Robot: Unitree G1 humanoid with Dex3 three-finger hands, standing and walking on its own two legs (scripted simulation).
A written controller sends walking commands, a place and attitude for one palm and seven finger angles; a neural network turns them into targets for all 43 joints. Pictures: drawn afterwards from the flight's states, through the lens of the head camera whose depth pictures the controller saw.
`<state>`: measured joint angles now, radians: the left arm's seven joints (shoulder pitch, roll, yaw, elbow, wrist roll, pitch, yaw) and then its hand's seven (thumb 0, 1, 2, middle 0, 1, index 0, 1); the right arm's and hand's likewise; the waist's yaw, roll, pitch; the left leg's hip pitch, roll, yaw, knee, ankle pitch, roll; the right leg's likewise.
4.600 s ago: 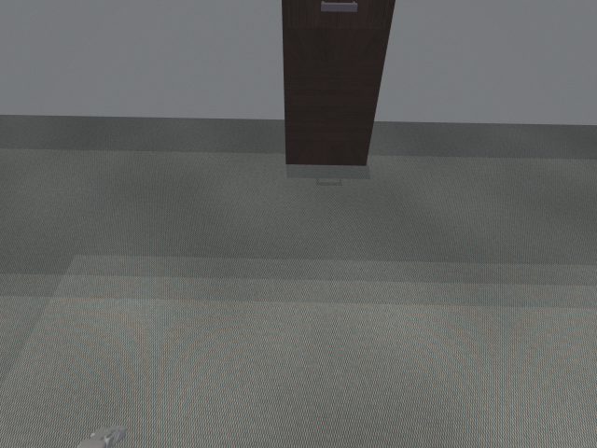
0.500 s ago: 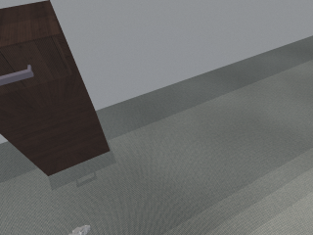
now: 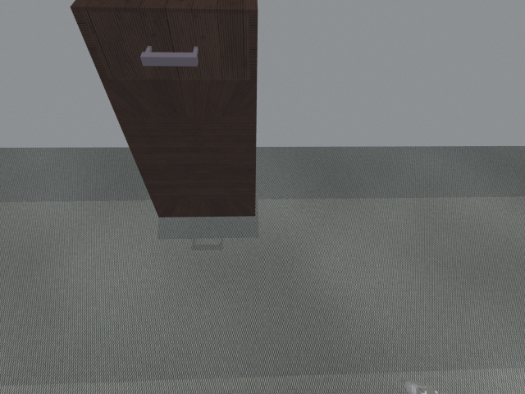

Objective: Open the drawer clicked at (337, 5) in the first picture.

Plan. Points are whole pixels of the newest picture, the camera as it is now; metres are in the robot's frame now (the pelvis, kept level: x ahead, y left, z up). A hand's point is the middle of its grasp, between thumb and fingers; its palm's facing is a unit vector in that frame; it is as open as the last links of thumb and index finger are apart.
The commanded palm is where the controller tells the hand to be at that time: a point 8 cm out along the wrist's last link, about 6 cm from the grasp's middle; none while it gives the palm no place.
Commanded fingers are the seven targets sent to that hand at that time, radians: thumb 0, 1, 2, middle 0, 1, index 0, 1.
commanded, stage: turn to face it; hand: left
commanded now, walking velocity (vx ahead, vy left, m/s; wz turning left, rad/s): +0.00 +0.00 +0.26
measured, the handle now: (171, 54) +0.85 +0.33 +0.04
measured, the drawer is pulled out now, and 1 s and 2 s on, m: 0.00 0.00 0.00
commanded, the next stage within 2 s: take the last steps up to it in 0.10 s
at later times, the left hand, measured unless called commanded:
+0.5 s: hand out of the picture +0.04 +0.19 -0.15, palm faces +0.09 -0.97 -0.24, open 7.4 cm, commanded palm none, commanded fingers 0.00 0.90 0.90 -0.20 -0.30 -0.20 -0.30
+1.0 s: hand out of the picture -0.04 +0.12 -0.15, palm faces +0.29 -0.95 -0.12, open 7.4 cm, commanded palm none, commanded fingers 0.00 0.90 0.90 -0.20 -0.30 -0.20 -0.30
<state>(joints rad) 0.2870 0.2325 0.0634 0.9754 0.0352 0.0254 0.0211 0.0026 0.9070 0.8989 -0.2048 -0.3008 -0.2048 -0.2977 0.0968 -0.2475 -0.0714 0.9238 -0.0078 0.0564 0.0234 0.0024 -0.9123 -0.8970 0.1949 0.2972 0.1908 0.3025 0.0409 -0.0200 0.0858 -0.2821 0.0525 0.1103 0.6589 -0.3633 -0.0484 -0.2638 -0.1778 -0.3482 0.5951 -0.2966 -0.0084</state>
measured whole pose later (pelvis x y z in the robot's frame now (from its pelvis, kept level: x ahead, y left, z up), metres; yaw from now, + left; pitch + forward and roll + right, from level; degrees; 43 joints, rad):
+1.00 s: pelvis +0.12 +0.02 +0.00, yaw +9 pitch +0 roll +0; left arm 0.53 0.07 0.02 1.19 0.03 -0.06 0.03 0.00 0.91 0.90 -0.20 -0.30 -0.20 -0.30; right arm 0.13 -0.16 -0.06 1.06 -0.02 -0.01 0.02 0.00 -0.92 -0.90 0.20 0.30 0.19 0.30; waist 0.06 0.00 0.07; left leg -0.46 0.07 0.12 0.68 -0.24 0.02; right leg 0.07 -0.02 -0.15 0.34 -0.40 0.00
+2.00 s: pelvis +0.30 +0.02 +0.01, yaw +7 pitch -1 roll +2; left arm 0.16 0.18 0.06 1.00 0.04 0.03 0.04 0.00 0.91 0.90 -0.21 -0.30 -0.21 -0.30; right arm 0.14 -0.22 -0.08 1.01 -0.01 0.06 0.00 0.00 -0.91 -0.90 0.20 0.30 0.19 0.30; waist 0.03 0.01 0.08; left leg -0.38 0.02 0.01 0.92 -0.41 -0.05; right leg -0.34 -0.07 -0.15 0.46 -0.11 -0.06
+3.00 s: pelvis +0.24 +0.04 +0.01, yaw +7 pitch -2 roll +0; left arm 0.29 0.12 0.00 1.14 0.00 0.00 0.04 0.00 0.91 0.90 -0.20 -0.30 -0.20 -0.30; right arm 0.31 -0.13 0.00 1.17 -0.01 0.01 -0.03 0.00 -0.91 -0.90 0.20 0.30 0.19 0.30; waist -0.01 0.00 0.05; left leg -0.16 0.03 0.04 0.40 -0.21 -0.02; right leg -0.15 0.03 -0.05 0.41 -0.24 -0.05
